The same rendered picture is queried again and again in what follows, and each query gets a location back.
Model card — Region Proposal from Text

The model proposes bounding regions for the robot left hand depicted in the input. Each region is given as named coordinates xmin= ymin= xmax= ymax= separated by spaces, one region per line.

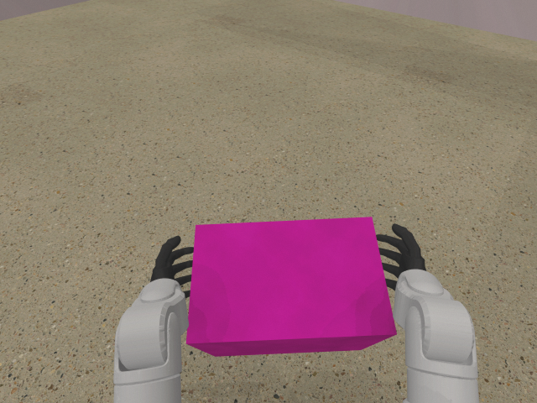
xmin=150 ymin=236 xmax=194 ymax=298

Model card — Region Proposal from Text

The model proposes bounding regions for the right robot forearm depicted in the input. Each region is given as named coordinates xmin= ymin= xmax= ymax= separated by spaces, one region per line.
xmin=393 ymin=270 xmax=479 ymax=403

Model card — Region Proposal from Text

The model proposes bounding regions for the left robot forearm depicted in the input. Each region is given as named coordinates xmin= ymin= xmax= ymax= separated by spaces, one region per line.
xmin=113 ymin=278 xmax=189 ymax=403

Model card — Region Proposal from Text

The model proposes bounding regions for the carton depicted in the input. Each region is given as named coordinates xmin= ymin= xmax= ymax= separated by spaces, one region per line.
xmin=186 ymin=217 xmax=397 ymax=357

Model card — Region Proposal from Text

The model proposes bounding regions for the robot right hand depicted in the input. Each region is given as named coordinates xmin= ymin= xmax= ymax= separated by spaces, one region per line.
xmin=376 ymin=224 xmax=426 ymax=291

